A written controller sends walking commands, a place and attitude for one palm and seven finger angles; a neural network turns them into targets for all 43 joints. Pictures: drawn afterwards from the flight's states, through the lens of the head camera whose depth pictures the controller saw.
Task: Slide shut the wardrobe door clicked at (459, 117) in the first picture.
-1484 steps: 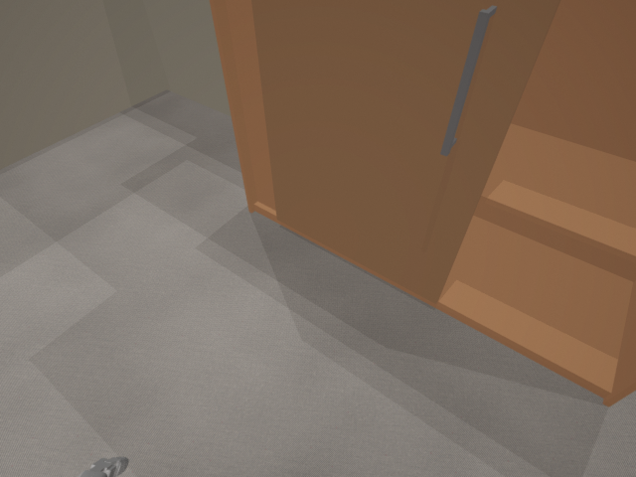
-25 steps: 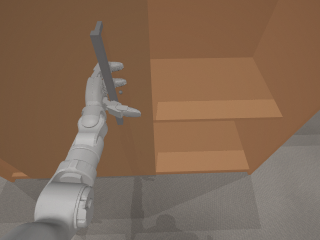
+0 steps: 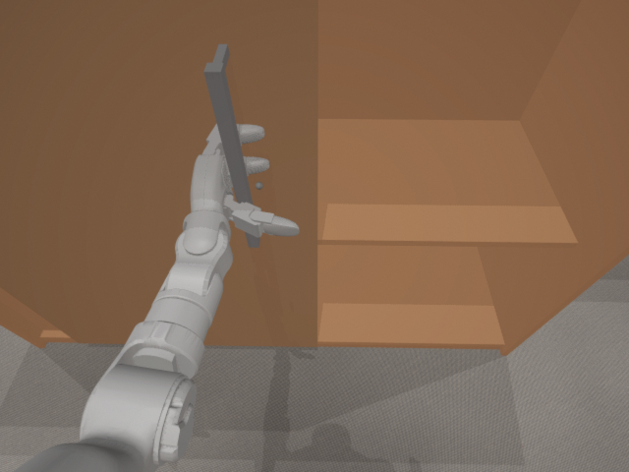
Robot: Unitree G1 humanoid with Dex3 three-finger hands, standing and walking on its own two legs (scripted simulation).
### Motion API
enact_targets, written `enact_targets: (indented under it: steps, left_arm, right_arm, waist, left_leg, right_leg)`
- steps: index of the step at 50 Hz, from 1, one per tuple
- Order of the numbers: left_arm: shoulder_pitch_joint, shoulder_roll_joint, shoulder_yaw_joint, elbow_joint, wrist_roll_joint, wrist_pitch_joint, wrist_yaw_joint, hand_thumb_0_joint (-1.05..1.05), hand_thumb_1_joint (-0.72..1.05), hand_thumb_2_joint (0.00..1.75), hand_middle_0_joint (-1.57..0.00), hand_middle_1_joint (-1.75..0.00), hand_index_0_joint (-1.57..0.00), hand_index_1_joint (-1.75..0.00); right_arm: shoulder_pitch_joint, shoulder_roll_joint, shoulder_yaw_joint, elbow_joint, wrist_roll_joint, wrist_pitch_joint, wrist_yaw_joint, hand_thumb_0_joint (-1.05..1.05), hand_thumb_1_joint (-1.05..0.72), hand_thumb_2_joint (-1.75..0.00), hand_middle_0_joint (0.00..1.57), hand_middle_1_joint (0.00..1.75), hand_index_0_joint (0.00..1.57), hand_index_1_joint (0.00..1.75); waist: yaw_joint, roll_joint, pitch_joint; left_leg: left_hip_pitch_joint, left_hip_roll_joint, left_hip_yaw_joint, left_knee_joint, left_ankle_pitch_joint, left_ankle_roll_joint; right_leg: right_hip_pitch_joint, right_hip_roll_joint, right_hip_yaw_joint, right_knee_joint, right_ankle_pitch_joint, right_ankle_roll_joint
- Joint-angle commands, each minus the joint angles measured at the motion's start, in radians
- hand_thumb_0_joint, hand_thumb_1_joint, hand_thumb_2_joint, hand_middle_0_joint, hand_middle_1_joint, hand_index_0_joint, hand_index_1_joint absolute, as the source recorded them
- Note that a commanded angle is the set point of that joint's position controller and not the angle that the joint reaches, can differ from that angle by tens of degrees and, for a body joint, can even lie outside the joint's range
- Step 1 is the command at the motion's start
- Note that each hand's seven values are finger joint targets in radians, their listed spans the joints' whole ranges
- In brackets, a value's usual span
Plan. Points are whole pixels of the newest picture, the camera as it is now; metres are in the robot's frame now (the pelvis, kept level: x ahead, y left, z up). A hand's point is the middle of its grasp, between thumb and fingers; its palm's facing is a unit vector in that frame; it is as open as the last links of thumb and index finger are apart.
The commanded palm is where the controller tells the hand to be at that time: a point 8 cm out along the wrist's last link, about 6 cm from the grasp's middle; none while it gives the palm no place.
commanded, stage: move the hooked fingers beside the handle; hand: left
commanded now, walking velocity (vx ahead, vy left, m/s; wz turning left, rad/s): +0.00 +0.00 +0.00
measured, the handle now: (241, 166) +0.49 +0.11 +0.10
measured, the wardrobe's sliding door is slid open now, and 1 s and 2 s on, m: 0.59 0.59 0.59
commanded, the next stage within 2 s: none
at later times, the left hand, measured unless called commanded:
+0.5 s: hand (261, 186) +0.44 +0.08 +0.11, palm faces -0.01 -1.00 -0.01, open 14.2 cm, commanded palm +0.42 +0.12 +0.11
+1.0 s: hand (250, 186) +0.43 +0.09 +0.12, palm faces -0.01 -1.00 -0.01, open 14.0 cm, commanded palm +0.42 +0.14 +0.11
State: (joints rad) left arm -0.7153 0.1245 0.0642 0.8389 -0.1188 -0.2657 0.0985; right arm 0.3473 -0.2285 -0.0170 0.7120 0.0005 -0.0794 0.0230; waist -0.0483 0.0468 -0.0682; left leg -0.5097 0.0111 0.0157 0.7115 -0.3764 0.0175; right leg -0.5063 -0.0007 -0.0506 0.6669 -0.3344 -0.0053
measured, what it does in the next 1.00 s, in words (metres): stands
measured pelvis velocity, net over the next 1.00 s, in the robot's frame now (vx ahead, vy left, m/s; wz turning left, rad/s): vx -0.02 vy -0.01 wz -0.02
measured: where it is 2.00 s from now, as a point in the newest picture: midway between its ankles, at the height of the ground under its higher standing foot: outside the picture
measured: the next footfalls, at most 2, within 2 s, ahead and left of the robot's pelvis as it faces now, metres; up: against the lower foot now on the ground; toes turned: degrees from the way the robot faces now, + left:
none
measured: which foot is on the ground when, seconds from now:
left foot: down 0.00-1.00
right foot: down 0.00-1.00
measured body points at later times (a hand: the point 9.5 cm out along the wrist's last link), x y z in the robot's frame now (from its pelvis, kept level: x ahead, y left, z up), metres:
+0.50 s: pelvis +0.01 +0.00 +0.00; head +0.05 -0.01 +0.45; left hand +0.44 +0.13 +0.11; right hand +0.07 -0.25 -0.12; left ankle -0.02 +0.10 -0.72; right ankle -0.01 -0.12 -0.72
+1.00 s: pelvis -0.02 -0.01 +0.00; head +0.02 -0.02 +0.45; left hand +0.43 +0.14 +0.13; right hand +0.03 -0.27 -0.12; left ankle -0.02 +0.10 -0.72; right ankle -0.01 -0.12 -0.72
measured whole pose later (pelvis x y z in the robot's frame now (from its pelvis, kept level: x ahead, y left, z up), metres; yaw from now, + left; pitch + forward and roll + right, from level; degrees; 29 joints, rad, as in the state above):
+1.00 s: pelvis -0.02 -0.01 +0.00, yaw -1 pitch +8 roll -1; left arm -0.74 0.20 0.19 0.92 -0.11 -0.31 -0.01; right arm 0.35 -0.24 0.00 0.70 0.01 -0.05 0.00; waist -0.08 0.04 -0.06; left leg -0.49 0.03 0.03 0.69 -0.34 0.01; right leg -0.50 0.02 -0.03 0.66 -0.30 -0.02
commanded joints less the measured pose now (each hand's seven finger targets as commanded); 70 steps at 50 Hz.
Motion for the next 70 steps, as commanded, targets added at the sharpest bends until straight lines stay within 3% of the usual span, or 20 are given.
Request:
enact_targets:
  steps: [1, 5, 8, 12, 15, 18, 21, 24, 28, 30, 38, 40, 43, 47, 51, 52, 59, 61, 66, 70]
  left_arm:
    - [-0.472, -0.055, -0.099, -0.271, 0.020, -0.068, -0.039, 0.00, -0.50, 0.30, -0.30, -1.20, -0.30, -1.20]
    - [-0.428, -0.057, -0.099, -0.315, 0.017, -0.062, -0.043, 0.00, -0.50, 0.30, -0.30, -1.20, -0.30, -1.20]
    - [-0.408, 0.014, -0.028, -0.308, 0.015, -0.059, -0.038, 0.00, -0.50, 0.30, -0.30, -1.20, -0.30, -1.20]
    - [-0.396, 0.005, -0.041, -0.349, 0.022, -0.062, -0.040, 0.00, -0.50, 0.30, -0.30, -1.20, -0.30, -1.20]
    - [-0.386, 0.019, -0.024, -0.346, 0.019, -0.055, -0.039, 0.00, -0.50, 0.30, -0.30, -1.20, -0.30, -1.20]
    - [-0.392, 0.076, 0.025, -0.321, 0.022, -0.053, -0.041, 0.00, -0.50, 0.30, -0.30, -1.20, -0.30, -1.20]
    - [-0.372, 0.117, 0.056, -0.328, 0.024, -0.057, -0.047, 0.00, -0.50, 0.30, -0.30, -1.20, -0.30, -1.20]
    - [-0.353, 0.088, 0.042, -0.320, 0.013, -0.051, -0.056, 0.00, -0.50, 0.30, -0.30, -1.20, -0.30, -1.20]
    - [-0.337, 0.153, 0.096, -0.317, 0.015, -0.055, -0.060, 0.00, -0.50, 0.30, -0.30, -1.20, -0.30, -1.20]
    - [-0.365, 0.121, 0.062, -0.309, 0.013, -0.054, -0.069, 0.00, -0.50, 0.30, -0.30, -1.20, -0.30, -1.20]
    - [-0.404, 0.189, 0.121, -0.215, 0.007, -0.069, -0.081, 0.00, -0.50, 0.30, -0.30, -1.20, -0.30, -1.20]
    - [-0.440, 0.207, 0.126, -0.180, 0.008, -0.075, -0.088, 0.00, -0.50, 0.30, -0.30, -1.20, -0.30, -1.20]
    - [-0.480, 0.199, 0.112, -0.183, 0.011, -0.097, -0.100, 0.00, -0.50, 0.30, -0.30, -1.20, -0.30, -1.20]
    - [-0.481, 0.235, 0.145, -0.128, 0.005, -0.108, -0.106, 0.00, -0.50, 0.30, -0.30, -1.20, -0.30, -1.20]
    - [-0.507, 0.276, 0.169, -0.085, 0.011, -0.116, -0.111, 0.00, -0.50, 0.30, -0.30, -1.20, -0.30, -1.20]
    - [-0.528, 0.261, 0.156, -0.089, 0.011, -0.119, -0.115, 0.00, -0.50, 0.30, -0.30, -1.20, -0.30, -1.20]
    - [-0.496, 0.335, 0.217, -0.087, 0.001, -0.138, -0.142, 0.00, -0.50, 0.30, -0.30, -1.20, -0.30, -1.20]
    - [-0.505, 0.316, 0.197, -0.056, 0.001, -0.130, -0.154, 0.00, -0.50, 0.30, -0.30, -1.20, -0.30, -1.20]
    - [-0.478, 0.331, 0.204, -0.106, -0.009, -0.135, -0.175, 0.00, -0.50, 0.30, -0.30, -1.20, -0.30, -1.20]
    - [-0.535, 0.294, 0.170, -0.090, -0.016, -0.126, -0.182, 0.00, -0.50, 0.30, -0.30, -1.20, -0.30, -1.20]
  right_arm:
    - [0.069, -0.132, -0.046, -0.084, 0.001, -0.032, -0.005, 0.00, -0.90, -0.90, 0.20, 0.30, 0.20, 0.30]
    - [0.057, -0.123, -0.044, -0.091, 0.004, -0.030, -0.001, 0.00, -0.90, -0.90, 0.20, 0.30, 0.20, 0.30]
    - [0.056, -0.130, -0.044, -0.094, 0.003, -0.022, -0.006, 0.00, -0.90, -0.90, 0.20, 0.30, 0.20, 0.30]
    - [0.041, -0.121, -0.041, -0.107, 0.005, -0.018, -0.006, 0.00, -0.90, -0.90, 0.20, 0.30, 0.20, 0.30]
    - [0.044, -0.122, -0.041, -0.105, 0.004, -0.015, -0.009, 0.00, -0.90, -0.90, 0.20, 0.30, 0.20, 0.30]
    - [0.045, -0.129, -0.040, -0.105, 0.003, -0.008, -0.015, 0.00, -0.90, -0.90, 0.20, 0.30, 0.20, 0.30]
    - [0.043, -0.130, -0.041, -0.107, 0.003, -0.002, -0.019, 0.00, -0.90, -0.90, 0.20, 0.30, 0.20, 0.30]
    - [0.034, -0.124, -0.037, -0.111, 0.008, -0.002, -0.018, 0.00, -0.90, -0.90, 0.20, 0.30, 0.20, 0.30]
    - [0.031, -0.130, -0.038, -0.118, 0.007, 0.004, -0.023, 0.00, -0.90, -0.90, 0.20, 0.30, 0.20, 0.30]
    - [0.025, -0.126, -0.036, -0.116, 0.012, 0.003, -0.024, 0.00, -0.90, -0.90, 0.20, 0.30, 0.20, 0.30]
    - [0.029, -0.136, -0.030, -0.111, 0.013, 0.002, -0.034, 0.00, -0.90, -0.90, 0.20, 0.30, 0.20, 0.30]
    - [0.034, -0.140, -0.030, -0.103, 0.016, 0.001, -0.036, 0.00, -0.90, -0.90, 0.20, 0.30, 0.20, 0.30]
    - [0.035, -0.138, -0.030, -0.107, 0.015, -0.004, -0.037, 0.00, -0.90, -0.90, 0.20, 0.30, 0.20, 0.30]
    - [0.049, -0.148, -0.032, -0.100, 0.017, -0.009, -0.036, 0.00, -0.90, -0.90, 0.20, 0.30, 0.20, 0.30]
    - [0.057, -0.154, -0.028, -0.095, 0.014, -0.007, -0.039, 0.00, -0.90, -0.90, 0.20, 0.30, 0.20, 0.30]
    - [0.054, -0.152, -0.028, -0.098, 0.017, -0.010, -0.038, 0.00, -0.90, -0.90, 0.20, 0.30, 0.20, 0.30]
    - [0.072, -0.160, -0.033, -0.096, 0.017, -0.011, -0.040, 0.00, -0.90, -0.90, 0.20, 0.30, 0.20, 0.30]
    - [0.077, -0.162, -0.030, -0.095, 0.017, -0.007, -0.041, 0.00, -0.90, -0.90, 0.20, 0.30, 0.20, 0.30]
    - [0.079, -0.162, -0.035, -0.104, 0.018, -0.008, -0.041, 0.00, -0.90, -0.90, 0.20, 0.30, 0.20, 0.30]
    - [0.083, -0.164, -0.036, -0.093, 0.020, -0.009, -0.041, 0.00, -0.90, -0.90, 0.20, 0.30, 0.20, 0.30]
  waist:
    - [-0.073, -0.051, -0.394]
    - [-0.064, -0.037, -0.399]
    - [-0.052, -0.072, -0.385]
    - [-0.044, -0.026, -0.386]
    - [-0.050, -0.050, -0.379]
    - [-0.045, -0.087, -0.367]
    - [-0.031, -0.059, -0.383]
    - [-0.037, -0.050, -0.362]
    - [-0.023, -0.063, -0.367]
    - [-0.038, -0.051, -0.335]
    - [-0.034, -0.072, -0.315]
    - [-0.047, -0.095, -0.285]
    - [-0.047, -0.041, -0.318]
    - [-0.049, -0.087, -0.316]
    - [-0.049, -0.077, -0.285]
    - [-0.059, -0.075, -0.291]
    - [-0.044, -0.059, -0.343]
    - [-0.053, -0.065, -0.301]
    - [-0.043, -0.033, -0.349]
    - [-0.070, -0.039, -0.300]
  left_leg:
    - [0.297, 0.004, -0.041, -0.051, 0.493, -0.012]
    - [0.307, 0.007, -0.033, -0.048, 0.523, -0.014]
    - [0.269, 0.003, -0.024, -0.055, 0.504, -0.008]
    - [0.285, 0.004, -0.021, -0.057, 0.533, -0.011]
    - [0.276, 0.003, -0.014, -0.058, 0.515, -0.008]
    - [0.237, -0.002, -0.008, -0.068, 0.471, -0.004]
    - [0.242, -0.004, -0.005, -0.067, 0.498, -0.004]
    - [0.246, -0.002, 0.001, -0.067, 0.481, -0.005]
    - [0.218, -0.008, 0.008, -0.078, 0.441, -0.002]
    - [0.215, -0.007, 0.007, -0.081, 0.411, -0.003]
    - [0.170, -0.017, 0.009, -0.095, 0.306, 0.002]
    - [0.155, -0.015, 0.010, -0.096, 0.277, 0.004]
    - [0.173, -0.017, 0.007, -0.094, 0.270, 0.001]
    - [0.153, -0.015, 0.000, -0.096, 0.235, 0.003]
    - [0.113, -0.018, 0.004, -0.100, 0.192, 0.005]
    - [0.119, -0.016, 0.006, -0.098, 0.186, 0.007]
    - [0.128, -0.013, 0.009, -0.091, 0.220, 0.006]
    - [0.103, -0.015, 0.007, -0.097, 0.195, 0.006]
    - [0.145, -0.010, 0.002, -0.092, 0.248, 0.005]
    - [0.149, -0.005, -0.006, -0.095, 0.205, 0.004]
  right_leg:
    - [0.087, 0.046, -0.011, -0.041, 0.408, -0.014]
    - [0.100, 0.047, -0.009, -0.044, 0.438, -0.013]
    - [0.136, 0.047, -0.003, -0.046, 0.458, -0.012]
    - [0.143, 0.045, -0.002, -0.043, 0.470, -0.013]
    - [0.148, 0.045, 0.001, -0.052, 0.474, -0.009]
    - [0.177, 0.042, 0.005, -0.055, 0.473, -0.008]
    - [0.201, 0.038, 0.007, -0.052, 0.491, -0.011]
    - [0.183, 0.040, 0.009, -0.061, 0.484, -0.009]
    - [0.216, 0.038, 0.016, -0.065, 0.478, -0.009]
    - [0.191, 0.038, 0.015, -0.074, 0.450, -0.008]
    - [0.190, 0.035, 0.027, -0.091, 0.364, -0.008]
    - [0.174, 0.034, 0.030, -0.098, 0.346, -0.004]
    - [0.160, 0.034, 0.031, -0.090, 0.322, -0.008]
    - [0.149, 0.038, 0.030, -0.093, 0.281, -0.006]
    - [0.148, 0.033, 0.036, -0.101, 0.246, -0.005]
    - [0.135, 0.036, 0.039, -0.101, 0.241, -0.003]
    - [0.164, 0.038, 0.043, -0.092, 0.276, -0.005]
    - [0.151, 0.037, 0.039, -0.099, 0.251, -0.005]
    - [0.160, 0.040, 0.036, -0.088, 0.283, -0.011]
    - [0.093, 0.042, 0.031, -0.099, 0.225, -0.005]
